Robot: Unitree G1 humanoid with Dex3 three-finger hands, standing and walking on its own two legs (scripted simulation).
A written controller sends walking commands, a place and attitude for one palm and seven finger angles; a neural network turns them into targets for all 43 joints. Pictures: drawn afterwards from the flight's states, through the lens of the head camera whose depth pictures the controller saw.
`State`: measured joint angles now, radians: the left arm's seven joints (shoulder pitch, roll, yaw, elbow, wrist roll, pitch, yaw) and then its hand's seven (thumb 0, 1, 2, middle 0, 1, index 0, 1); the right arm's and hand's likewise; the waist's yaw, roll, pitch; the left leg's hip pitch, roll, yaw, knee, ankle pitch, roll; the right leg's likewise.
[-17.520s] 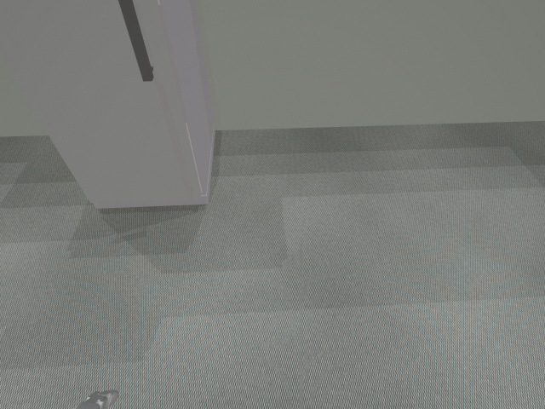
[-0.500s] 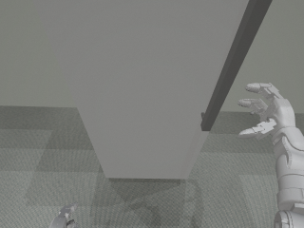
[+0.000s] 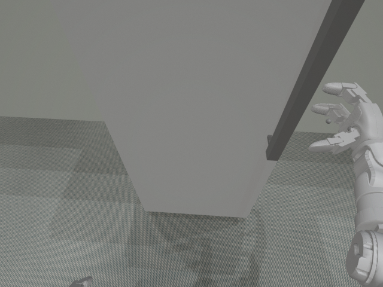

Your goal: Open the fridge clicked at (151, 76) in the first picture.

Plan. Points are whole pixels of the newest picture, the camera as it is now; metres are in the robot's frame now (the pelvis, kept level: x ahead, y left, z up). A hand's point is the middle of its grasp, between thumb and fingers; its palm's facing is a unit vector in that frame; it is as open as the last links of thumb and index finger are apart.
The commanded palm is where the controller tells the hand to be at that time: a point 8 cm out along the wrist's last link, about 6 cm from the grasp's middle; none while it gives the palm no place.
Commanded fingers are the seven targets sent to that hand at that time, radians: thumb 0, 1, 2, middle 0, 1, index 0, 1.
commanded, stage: move the hooked fingers beside the handle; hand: right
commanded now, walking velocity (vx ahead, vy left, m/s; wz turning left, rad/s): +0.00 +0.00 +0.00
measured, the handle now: (299, 84) +0.48 -0.14 +0.18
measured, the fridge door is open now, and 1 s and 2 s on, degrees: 0 0 0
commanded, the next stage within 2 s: feel for the door with the fingertips in 0.64 s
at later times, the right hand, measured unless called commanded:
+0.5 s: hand (331, 128) +0.43 -0.21 +0.13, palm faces -0.07 +1.00 +0.01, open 14.0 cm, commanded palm +0.40 -0.26 +0.13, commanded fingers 0.00 0.50 -0.30 0.30 1.20 0.30 1.20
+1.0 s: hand (309, 123) +0.43 -0.17 +0.13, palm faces -0.08 +1.00 +0.00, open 14.0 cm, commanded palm +0.41 -0.22 +0.13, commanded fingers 0.00 0.50 -0.30 0.30 1.20 0.30 1.20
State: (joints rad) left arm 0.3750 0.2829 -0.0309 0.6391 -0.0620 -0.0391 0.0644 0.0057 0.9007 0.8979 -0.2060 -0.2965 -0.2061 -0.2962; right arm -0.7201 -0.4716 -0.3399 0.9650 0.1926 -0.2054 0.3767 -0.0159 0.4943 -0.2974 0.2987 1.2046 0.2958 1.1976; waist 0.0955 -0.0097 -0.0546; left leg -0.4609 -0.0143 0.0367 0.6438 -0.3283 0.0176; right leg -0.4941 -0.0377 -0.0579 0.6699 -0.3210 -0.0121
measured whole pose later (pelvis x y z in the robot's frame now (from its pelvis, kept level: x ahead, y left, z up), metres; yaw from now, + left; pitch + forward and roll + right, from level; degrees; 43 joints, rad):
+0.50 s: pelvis +0.00 -0.01 +0.00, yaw -1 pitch +8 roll +1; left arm 0.32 0.27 -0.04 0.61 -0.06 -0.04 0.06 0.00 0.90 0.90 -0.21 -0.30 -0.21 -0.30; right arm -0.68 -0.40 -0.27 0.86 0.20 -0.17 0.33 -0.02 0.50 -0.30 0.30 1.20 0.30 1.20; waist 0.06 -0.01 -0.06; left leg -0.44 0.00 0.05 0.65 -0.33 0.00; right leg -0.49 -0.02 -0.05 0.69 -0.33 -0.03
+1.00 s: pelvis -0.01 +0.00 +0.00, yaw -1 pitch +8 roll +1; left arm 0.36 0.28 -0.03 0.65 -0.06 -0.03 0.05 0.01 0.90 0.90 -0.21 -0.30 -0.21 -0.30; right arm -0.71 -0.37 -0.24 0.90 0.19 -0.19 0.28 -0.02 0.50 -0.30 0.30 1.20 0.30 1.20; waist 0.08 -0.02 -0.06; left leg -0.46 -0.01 0.05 0.66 -0.33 0.02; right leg -0.50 -0.03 -0.04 0.69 -0.32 -0.01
